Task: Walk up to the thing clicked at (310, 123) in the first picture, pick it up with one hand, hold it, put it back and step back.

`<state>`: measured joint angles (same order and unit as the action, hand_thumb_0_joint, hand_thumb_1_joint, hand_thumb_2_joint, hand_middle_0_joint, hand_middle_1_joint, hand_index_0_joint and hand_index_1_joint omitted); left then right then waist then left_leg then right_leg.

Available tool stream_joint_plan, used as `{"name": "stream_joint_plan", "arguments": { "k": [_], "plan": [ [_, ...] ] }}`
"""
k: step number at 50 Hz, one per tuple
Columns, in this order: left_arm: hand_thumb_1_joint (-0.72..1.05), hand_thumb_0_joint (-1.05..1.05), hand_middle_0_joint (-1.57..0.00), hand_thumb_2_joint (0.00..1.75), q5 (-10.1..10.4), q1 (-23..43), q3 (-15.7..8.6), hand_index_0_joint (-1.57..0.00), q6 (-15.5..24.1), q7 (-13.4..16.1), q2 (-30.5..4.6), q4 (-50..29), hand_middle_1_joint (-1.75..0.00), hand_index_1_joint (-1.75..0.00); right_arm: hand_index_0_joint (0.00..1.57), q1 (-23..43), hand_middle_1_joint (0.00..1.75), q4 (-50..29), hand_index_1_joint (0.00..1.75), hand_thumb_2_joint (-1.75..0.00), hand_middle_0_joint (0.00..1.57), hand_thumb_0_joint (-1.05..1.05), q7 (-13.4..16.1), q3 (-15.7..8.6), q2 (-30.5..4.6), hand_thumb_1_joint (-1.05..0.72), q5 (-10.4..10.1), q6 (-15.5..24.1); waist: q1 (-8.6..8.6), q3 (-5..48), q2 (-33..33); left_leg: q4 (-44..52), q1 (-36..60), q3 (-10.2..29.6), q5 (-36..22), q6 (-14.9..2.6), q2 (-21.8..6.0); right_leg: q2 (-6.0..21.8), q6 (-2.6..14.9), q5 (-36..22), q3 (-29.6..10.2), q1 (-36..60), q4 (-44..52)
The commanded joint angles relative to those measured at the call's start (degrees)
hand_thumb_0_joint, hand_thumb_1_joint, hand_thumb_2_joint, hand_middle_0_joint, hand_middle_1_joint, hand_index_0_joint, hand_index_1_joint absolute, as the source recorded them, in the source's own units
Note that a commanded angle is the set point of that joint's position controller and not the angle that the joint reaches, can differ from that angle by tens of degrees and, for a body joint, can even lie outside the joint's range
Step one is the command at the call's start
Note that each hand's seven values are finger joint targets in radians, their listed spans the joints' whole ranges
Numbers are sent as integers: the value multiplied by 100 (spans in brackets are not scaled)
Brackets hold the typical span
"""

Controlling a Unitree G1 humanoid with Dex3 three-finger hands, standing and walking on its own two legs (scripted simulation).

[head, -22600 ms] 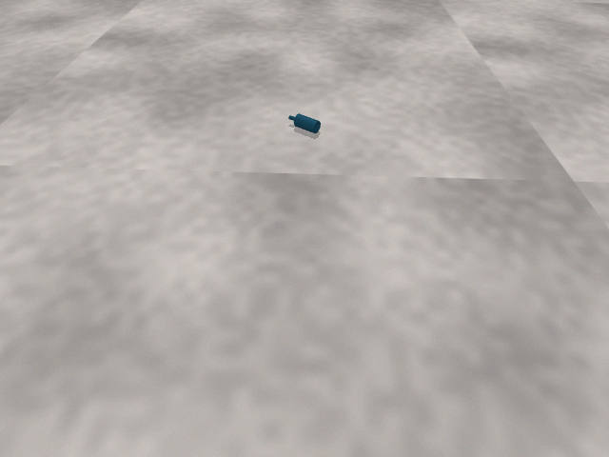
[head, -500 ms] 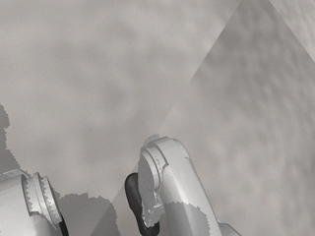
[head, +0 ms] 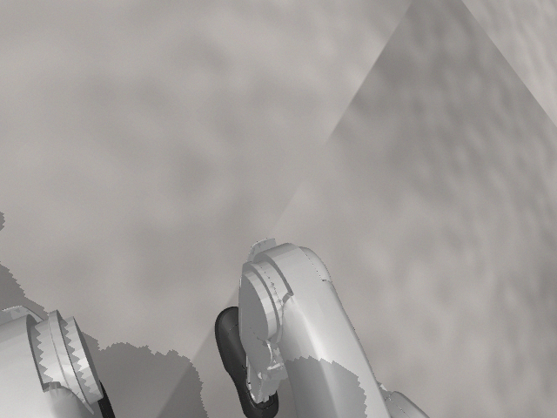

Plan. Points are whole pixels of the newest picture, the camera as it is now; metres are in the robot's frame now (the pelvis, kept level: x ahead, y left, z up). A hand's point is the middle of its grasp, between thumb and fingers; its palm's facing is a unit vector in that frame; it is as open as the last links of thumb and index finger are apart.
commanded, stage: close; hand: left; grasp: from above
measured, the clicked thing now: out of the picture +0.43 +0.38 -0.26
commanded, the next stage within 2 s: settle in 1.12 s
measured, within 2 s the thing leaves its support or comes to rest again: leaves its support in 1.58 s
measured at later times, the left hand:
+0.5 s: hand out of the picture +0.43 +0.34 -0.24, palm faces -0.43 -0.14 -0.89, open 11.0 cm
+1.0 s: hand out of the picture +0.43 +0.35 -0.24, palm faces -0.45 -0.17 -0.88, open 10.5 cm
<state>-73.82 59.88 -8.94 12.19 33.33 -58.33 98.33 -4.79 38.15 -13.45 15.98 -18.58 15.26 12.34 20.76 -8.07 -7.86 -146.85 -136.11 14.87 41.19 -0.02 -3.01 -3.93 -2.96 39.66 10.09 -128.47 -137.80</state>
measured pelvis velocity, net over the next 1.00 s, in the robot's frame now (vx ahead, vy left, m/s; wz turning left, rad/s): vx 0.00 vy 0.00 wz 0.00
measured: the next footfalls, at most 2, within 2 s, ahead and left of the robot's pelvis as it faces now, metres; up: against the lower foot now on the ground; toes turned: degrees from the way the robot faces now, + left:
none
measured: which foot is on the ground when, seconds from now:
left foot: down 0.00-1.00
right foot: down 0.00-1.00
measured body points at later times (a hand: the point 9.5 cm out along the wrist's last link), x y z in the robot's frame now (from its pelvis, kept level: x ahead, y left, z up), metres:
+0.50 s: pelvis +0.00 +0.00 +0.00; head +0.25 +0.14 +0.34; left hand +0.44 +0.35 -0.19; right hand +0.07 -0.25 -0.06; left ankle +0.06 +0.13 -0.26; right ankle +0.11 -0.12 -0.26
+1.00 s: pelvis +0.00 +0.00 +0.00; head +0.27 +0.13 +0.34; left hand +0.45 +0.35 -0.19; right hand +0.07 -0.25 -0.06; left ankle +0.06 +0.13 -0.26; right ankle +0.11 -0.12 -0.26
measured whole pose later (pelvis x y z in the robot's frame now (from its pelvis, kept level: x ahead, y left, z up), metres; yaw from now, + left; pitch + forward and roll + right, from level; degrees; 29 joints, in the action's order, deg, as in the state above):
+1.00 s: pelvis +0.00 +0.00 +0.00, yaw +0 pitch +28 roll -14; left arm -72.4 58.2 -8.1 13.4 31.8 -58.0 96.0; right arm -4.5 37.3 -13.1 16.5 -19.2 15.2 11.2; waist 20.2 -8.7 -7.5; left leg -146.4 -135.5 15.3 41.2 0.2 -3.0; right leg -4.1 -2.9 39.4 10.5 -127.9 -137.1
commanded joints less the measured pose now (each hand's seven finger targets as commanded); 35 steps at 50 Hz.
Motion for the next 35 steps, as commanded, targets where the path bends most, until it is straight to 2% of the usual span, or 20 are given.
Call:
{"name": "stream_joint_plan", "arguments": {
  "k": [1, 5, 8, 10, 11, 12, 13, 14, 16, 17, 18, 19, 24, 25, 27, 28, 30, 32, 33, 35],
  "plan": [
    [-21, 0, -28, 79, 176, 1214, -20, -30, 31, 7, -1351, -702, -89, -87, 20, -1037, 30, 62, 30, -90, 20, 0, 43, -554, -1777, -89, -90, -43, 131, 3637, 2998, 1444, 2887, -582, -1330, -46, -62, -194, 373, -1614, 515, 1930, 1195],
    [-18, 0, -30, 78, 228, 1115, 146, -32, 123, -140, -1143, -832, -87, -85, 20, -1110, 30, 71, 30, -90, 20, 0, 45, -555, -1781, -89, -88, -85, 159, 3676, 2915, 1389, 2996, -598, -1579, -46, -66, -209, 361, -1843, 515, 2114, 1225],
    [-15, 0, -33, 77, 300, 1098, 26, -34, 303, -130, -1354, -1093, -86, -84, 20, -1119, 30, 99, 30, -90, 20, 0, 73, -539, -1776, -89, -106, -167, 38, 4077, 2992, 1422, 3153, -552, -1758, -42, -81, -229, 358, -1980, 523, 2381, 1256],
    [-12, 0, -34, 77, 280, 1035, 46, -36, 372, -85, -1253, -1053, -86, -84, 20, -1119, 30, 118, 30, -90, 20, 0, 68, -516, -1753, -89, -71, -203, 32, 4075, 3100, 1461, 3279, -526, -1833, -12, -98, -234, 372, -1996, 566, 2328, 1193],
    [-11, 0, -35, 77, 187, 1114, 214, -37, 396, -72, -1143, -889, -86, -84, 20, -1080, 30, 112, 30, -90, 20, 0, 52, -477, -1757, -89, -56, -206, 164, 3858, 3060, 1403, 3202, -509, -1720, -16, -98, -226, 377, -1931, 602, 2151, 1145],
    [-9, 0, -36, 75, 180, 1161, 119, -38, 449, -13, -1240, -969, -85, -82, 20, -1033, 30, 98, 30, -90, 20, 0, 70, -487, -1772, -89, -71, -221, 97, 3851, 3064, 1485, 3197, -470, -1601, 2, -103, -240, 395, -1795, 636, 2056, 1144],
    [-10, 0, -35, 74, 38, 1119, 152, -38, 444, 21, -1307, -915, -84, -82, 20, -1045, 30, 83, 30, -90, 20, 0, 70, -502, -1816, -89, -59, -224, 120, 3789, 3142, 1441, 3203, -526, -1612, -10, -93, -241, 387, -1832, 592, 2092, 1148],
    [-8, 0, -37, 73, 70, 1256, 45, -39, 478, 90, -1393, -1037, -82, -80, 20, -1013, 30, 73, 30, -90, 20, 0, 73, -518, -1818, -89, -59, -220, 101, 3771, 3154, 1466, 3151, -520, -1549, -3, -92, -238, 389, -1778, 604, 2046, 1145],
    [-4, 0, -40, 74, -30, 1072, -29, -42, 452, 217, -1464, -771, -81, -79, 20, -936, 30, 60, 30, -90, 20, 0, 87, -462, -1797, -89, -53, -237, 52, 3643, 2996, 1453, 2913, -555, -1356, -38, -90, -266, 391, -1648, 560, 2017, 1196],
    [-3, 0, -42, 74, -99, 1155, 88, -43, 439, 257, -1348, -754, -81, -79, 20, -951, 30, 12, 30, -90, 20, 0, 85, -492, -1836, -89, -40, -218, 110, 3490, 3017, 1488, 2874, -580, -1254, -38, -78, -258, 393, -1553, 547, 1914, 1217],
    [-2, 0, -42, 73, -148, 1159, 24, -44, 412, 308, -1416, -783, -80, -78, 20, -967, 30, 30, 30, -90, 20, 0, 82, -493, -1830, -89, -23, -211, 96, 3523, 3026, 1493, 2933, -571, -1289, -33, -90, -271, 396, -1574, 551, 1921, 1212],
    [0, 0, -43, 73, -176, 1202, 165, -45, 364, 326, -1258, -640, -81, -78, 20, -911, 30, 16, 30, -90, 20, 0, 83, -491, -1808, -89, -32, -186, 126, 3436, 2975, 1473, 2871, -570, -1191, -34, -89, -266, 405, -1486, 549, 1768, 1185],
    [9, 0, -49, 68, -102, 1498, 331, -52, 230, 406, -1180, -689, -79, -76, 20, -930, 30, 14, 30, -90, 20, 0, 81, -499, -1875, -89, -57, -60, 190, 3365, 2962, 1582, 2870, -492, -995, -18, -89, -242, 396, -1353, 612, 1588, 1187],
    [12, 0, -50, 67, -98, 1212, 176, -54, 159, 423, -1278, -407, -79, -75, 20, -874, 30, -58, 30, -90, 20, 0, 99, -522, -1926, -89, -43, -52, 164, 3400, 2888, 1643, 2920, -461, -955, -10, -100, -258, 403, -1299, 610, 1677, 1212],
    [15, 0, -54, 66, -19, 1467, 221, -57, 157, 393, -1291, -702, -77, -74, 20, -864, 30, -45, 30, -90, 20, 0, 88, -529, -1931, -89, -75, -3, 125, 3541, 3000, 1601, 3006, -442, -1045, 4, -101, -225, 389, -1369, 613, 1643, 1162],
    [18, 0, -56, 67, -51, 1326, 258, -59, 85, 378, -1222, -343, -78, -75, 20, -879, 30, -39, 30, -90, 20, 0, 84, -501, -1913, -89, -55, 23, 192, 3356, 2978, 1612, 2943, -448, -982, -1, -100, -219, 399, -1342, 600, 1603, 1129],
    [21, 0, -59, 67, 9, 1336, 120, -61, 59, 342, -1417, -508, -76, -73, 20, -877, 30, -58, 30, -90, 20, 0, 76, -524, -1951, -89, -91, 44, 102, 3436, 2944, 1607, 2913, -459, -950, -10, -99, -214, 392, -1292, 571, 1629, 1153],
    [24, 0, -62, 66, 47, 1270, 93, -64, 28, 314, -1428, -503, -74, -72, 20, -916, 30, -87, 30, -90, 20, 0, 91, -506, -1939, -89, -59, 30, 114, 3504, 2913, 1551, 2833, -544, -1016, -45, -91, -259, 376, -1354, 524, 1852, 1272],
    [25, 0, -63, 65, 66, 1452, 317, -66, 39, 257, -1199, -672, -73, -70, 20, -872, 30, -154, 30, -90, 20, 0, 81, -481, -1857, -89, -89, 50, 135, 3536, 2994, 1529, 2878, -565, -1106, -41, -89, -240, 390, -1449, 490, 1840, 1237],
    [26, 0, -63, 63, 71, 1211, 185, -66, -15, 242, -1358, -518, -73, -70, 20, -918, 30, -52, 30, -90, 20, 0, 71, -489, -1899, -89, -86, 48, 108, 3591, 2960, 1481, 2937, -555, -1286, -33, -94, -257, 380, -1593, 507, 1924, 1177]
  ]
}}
